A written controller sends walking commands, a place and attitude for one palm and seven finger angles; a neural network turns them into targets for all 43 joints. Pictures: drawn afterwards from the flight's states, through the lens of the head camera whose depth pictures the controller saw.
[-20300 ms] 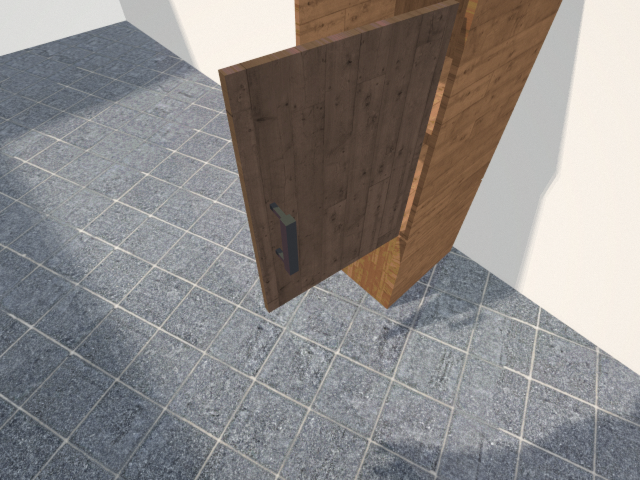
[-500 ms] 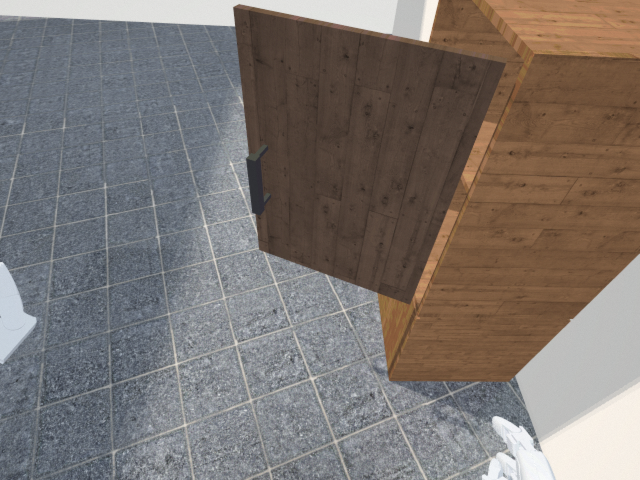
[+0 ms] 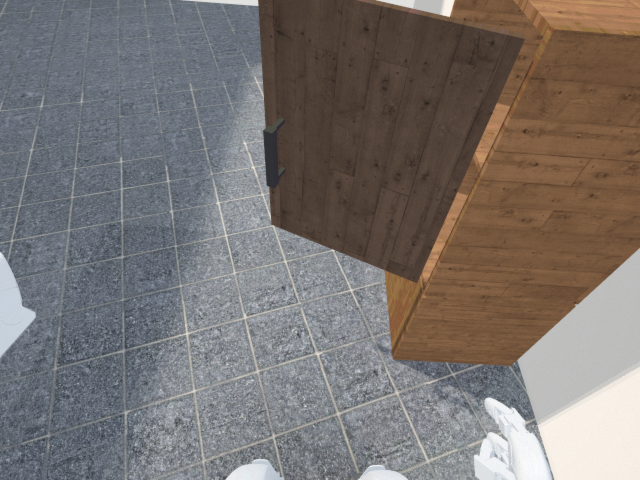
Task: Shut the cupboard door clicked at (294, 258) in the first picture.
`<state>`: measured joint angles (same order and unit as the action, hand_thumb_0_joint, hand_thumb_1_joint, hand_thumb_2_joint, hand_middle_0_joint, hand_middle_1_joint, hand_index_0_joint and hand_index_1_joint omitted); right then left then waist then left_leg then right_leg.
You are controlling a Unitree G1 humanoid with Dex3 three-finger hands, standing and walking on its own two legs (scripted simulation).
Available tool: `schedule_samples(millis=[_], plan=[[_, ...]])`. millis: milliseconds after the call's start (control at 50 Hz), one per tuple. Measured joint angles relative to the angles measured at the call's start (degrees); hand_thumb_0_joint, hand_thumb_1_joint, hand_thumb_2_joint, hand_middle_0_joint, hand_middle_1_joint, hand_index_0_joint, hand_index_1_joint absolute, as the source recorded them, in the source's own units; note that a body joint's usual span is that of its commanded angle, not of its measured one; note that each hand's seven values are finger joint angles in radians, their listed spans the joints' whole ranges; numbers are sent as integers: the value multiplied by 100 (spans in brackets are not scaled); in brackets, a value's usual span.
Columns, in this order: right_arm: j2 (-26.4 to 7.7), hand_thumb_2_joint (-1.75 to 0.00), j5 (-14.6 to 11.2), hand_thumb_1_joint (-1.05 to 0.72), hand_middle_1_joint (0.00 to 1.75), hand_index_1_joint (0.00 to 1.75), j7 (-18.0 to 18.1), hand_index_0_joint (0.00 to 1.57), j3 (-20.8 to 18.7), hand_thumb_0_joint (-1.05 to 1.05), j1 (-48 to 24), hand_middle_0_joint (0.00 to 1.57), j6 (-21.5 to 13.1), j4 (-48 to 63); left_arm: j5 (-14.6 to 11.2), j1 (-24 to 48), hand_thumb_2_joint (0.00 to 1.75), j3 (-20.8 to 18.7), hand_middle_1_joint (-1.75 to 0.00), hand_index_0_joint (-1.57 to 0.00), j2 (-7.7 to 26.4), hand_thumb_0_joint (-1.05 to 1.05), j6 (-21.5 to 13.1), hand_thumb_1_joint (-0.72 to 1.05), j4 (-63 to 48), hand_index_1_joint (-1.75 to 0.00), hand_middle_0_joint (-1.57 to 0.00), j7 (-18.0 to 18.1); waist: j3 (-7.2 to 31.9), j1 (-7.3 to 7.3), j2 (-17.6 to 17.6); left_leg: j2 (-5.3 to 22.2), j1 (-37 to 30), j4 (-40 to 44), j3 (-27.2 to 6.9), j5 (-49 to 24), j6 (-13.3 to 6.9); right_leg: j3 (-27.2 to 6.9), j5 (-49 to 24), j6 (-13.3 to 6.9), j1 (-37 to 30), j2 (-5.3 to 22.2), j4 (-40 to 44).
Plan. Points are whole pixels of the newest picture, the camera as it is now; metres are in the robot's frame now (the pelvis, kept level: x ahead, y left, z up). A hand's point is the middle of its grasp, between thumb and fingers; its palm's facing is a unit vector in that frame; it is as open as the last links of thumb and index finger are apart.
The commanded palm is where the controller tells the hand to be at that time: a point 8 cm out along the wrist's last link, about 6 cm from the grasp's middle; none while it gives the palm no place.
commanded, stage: step back with the hand held close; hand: left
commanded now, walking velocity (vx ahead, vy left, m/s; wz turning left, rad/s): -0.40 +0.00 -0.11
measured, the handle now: (276, 153) +0.75 +0.12 -0.05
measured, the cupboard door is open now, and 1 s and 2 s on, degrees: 67 67 67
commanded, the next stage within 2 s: stop stepping back and stand still in 0.48 s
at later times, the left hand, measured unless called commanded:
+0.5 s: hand out of the picture +0.15 +0.25 +0.21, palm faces +0.34 -0.83 -0.45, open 7.4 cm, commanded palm +0.08 +0.29 +0.20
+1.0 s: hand out of the picture +0.10 +0.28 +0.21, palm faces +0.23 -0.87 -0.44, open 7.4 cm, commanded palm +0.06 +0.33 +0.20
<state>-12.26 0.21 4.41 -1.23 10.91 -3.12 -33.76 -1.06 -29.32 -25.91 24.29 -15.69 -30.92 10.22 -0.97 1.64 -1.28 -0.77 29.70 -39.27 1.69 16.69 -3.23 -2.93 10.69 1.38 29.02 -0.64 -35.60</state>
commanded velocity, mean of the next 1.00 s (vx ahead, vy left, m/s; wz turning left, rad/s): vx -0.15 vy -0.06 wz -0.06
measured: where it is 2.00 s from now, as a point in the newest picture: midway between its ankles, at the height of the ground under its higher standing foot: outside the picture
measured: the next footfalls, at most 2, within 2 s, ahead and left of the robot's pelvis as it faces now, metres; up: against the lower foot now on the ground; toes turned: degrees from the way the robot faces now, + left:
right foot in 0.16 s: -0.07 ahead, -0.14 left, +0.00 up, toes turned +3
left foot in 0.64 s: +0.02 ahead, +0.10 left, +0.00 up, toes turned -2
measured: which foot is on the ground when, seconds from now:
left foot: down 0.00-0.52, up 0.54-0.62, down 0.64-1.00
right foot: up 0.00-0.14, down 0.16-0.66, up 0.68-1.00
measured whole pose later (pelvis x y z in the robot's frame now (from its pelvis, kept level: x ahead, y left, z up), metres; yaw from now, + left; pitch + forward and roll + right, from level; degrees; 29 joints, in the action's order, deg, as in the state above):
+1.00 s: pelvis -0.13 +0.06 +0.04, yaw -10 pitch +1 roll -3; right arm -6.3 1.5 3.3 2.7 14.8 -5.0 -34.6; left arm -4.3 -34.7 -23.2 28.4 -7.6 -32.2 9.0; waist 5.0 1.9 -0.3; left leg 1.3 15.4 -12.7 7.6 4.2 1.5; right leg 6.4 25.7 -1.7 7.5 -5.5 -26.8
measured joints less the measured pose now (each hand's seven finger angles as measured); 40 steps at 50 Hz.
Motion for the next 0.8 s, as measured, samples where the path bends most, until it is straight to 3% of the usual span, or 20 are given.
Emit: schedule_samples(millis=[60, 80, 140, 200, 240, 300, 360, 440, 500, 560, 600, 640, 680, 700, 740, 800], plan=[[57, -89, 21, -90, 30, 30, 79, 21, -65, 1, 127, 20, -109, 16, 1, 76, 90, -97, -31, -21, 174, 2, 61, 88, 94, -31, -22, -61, 18, 192, 298, 308, 96, 178, -85, -884, -63, 56, 508, 24, -165, -353, -1038], [98, -89, 18, -90, 30, 30, 74, 21, -84, 1, 178, 20, -144, -42, -18, 80, 90, -148, -31, -21, 228, 2, 76, 88, 86, -31, -22, -79, 83, 181, 324, 349, 140, 206, -117, -984, -10, 72, 702, 18, -329, -429, -1261], [213, -89, -10, -90, 30, 30, 1, 21, -65, 1, 255, 20, -195, -191, -104, -186, 90, -397, -31, -21, 255, 2, 16, 89, 71, -31, -22, -71, 422, -17, 256, 478, 300, 303, 20, -948, 88, 157, 1155, -51, -1073, -449, -1011], [270, -89, 33, -90, 30, 30, -41, 21, 25, 1, 70, 20, -313, -258, -211, -385, 90, -500, -30, -21, 80, 2, -6, 89, 69, -31, -21, -42, 525, -306, 95, 586, 488, 430, 335, -1122, 156, 74, 1638, -176, -1690, -311, 240], [216, -89, 64, -90, 30, 30, -34, 21, 32, 1, -146, 20, -364, -388, -176, -153, 90, -186, -30, -21, -212, 2, -10, 89, 187, -31, -21, -41, 291, -418, 253, 722, 374, 664, 353, -1335, 194, 39, 1413, -212, -1703, -437, 383], [211, -89, -5, -90, 30, 30, 26, 21, 35, 1, -229, 20, -337, -525, -137, 273, 90, 340, -30, -21, -388, 2, 61, 89, 238, -31, -21, -73, 142, -480, 233, 683, 36, 1034, 336, -1543, 232, -19, 1115, -160, -1842, -431, 511], [276, -89, -32, -90, 30, 30, 81, 21, 59, 1, -273, 20, -219, -475, -122, 442, 90, 434, -30, -21, -199, 2, 59, 89, 163, -31, -21, -160, 180, -306, 110, 681, -188, 1262, 403, -1701, 168, -96, 1066, -132, -1934, -421, 526], [266, -89, -18, -90, 30, 30, 72, 21, 42, 1, -280, 20, -88, -171, -172, 342, 90, 147, -31, -21, 254, 2, -37, 89, 241, -31, -22, -302, 313, 46, 129, 762, -247, 1345, 453, -1811, 152, -158, 962, -109, -1917, -486, 515], [163, -89, -21, -90, 30, 30, 34, 21, -46, 1, -183, 20, -15, 39, -233, 133, 90, -47, -31, -21, 449, 2, -65, 89, 419, -31, -22, -377, 406, 238, 202, 705, -52, 1165, 392, -1284, 237, -100, 898, -147, -1793, -437, 523], [-10, -89, -31, -90, 30, 30, -8, 21, -138, 1, 51, 20, 28, 24, -235, -293, 90, -39, -31, -21, 418, 1, -17, 89, 416, -31, -22, -327, 529, 101, 155, 477, 120, 373, 261, -210, 521, -152, 798, -109, -1693, -220, 580], [-108, -89, -17, -91, 30, 30, 3, 21, -158, 1, 290, 20, 61, -84, -171, -587, 90, 38, -31, -21, 313, 1, 23, 89, 318, -31, -22, -267, 687, -62, 50, 270, -20, -244, 200, 39, 541, -324, 658, 43, -1633, -97, 679], [-203, -89, -19, -91, 30, 30, 71, 20, -133, 1, 541, 20, 41, -127, -150, -601, 90, 132, -31, -21, 206, 1, 67, 89, 210, -31, -22, -218, 759, -149, 40, 195, -496, 199, 105, -84, 512, -340, 636, 166, -1506, -74, 658], [-162, -89, -22, -91, 30, 30, 167, 20, -122, 1, 553, 20, -65, -265, -151, -187, 90, 196, -31, -21, 120, 1, 89, 89, 328, -31, -22, -163, 559, -128, -40, 77, -469, 498, 79, -528, 61, -257, 1055, 89, -1193, -30, 175], [-94, -89, -18, -91, 30, 30, 185, 20, -99, 1, 497, 20, -124, -345, -143, 59, 90, 211, -31, -21, 56, 1, 128, 89, 441, -31, -22, -127, 380, -171, -86, 53, -490, 585, 99, -631, -68, -261, 1276, 34, -1052, -76, -156], [70, -89, 14, -91, 30, 30, 143, 20, -8, 1, 399, 20, -272, -450, -168, 322, 90, 173, -30, -21, -63, 2, 236, 89, 568, -31, -22, -86, 142, -192, -86, 123, -608, 928, 124, -830, -80, -179, 1555, -19, -802, -275, -788], [357, -89, 38, -91, 30, 30, -26, 20, 138, 2, 412, 20, -428, -385, -195, 252, 90, 154, -30, -21, -142, 2, 477, 89, 259, -31, -21, -59, 16, -134, -55, 295, -908, 1607, 174, -1092, 99, 117, 1561, -47, -700, -500, -1321]])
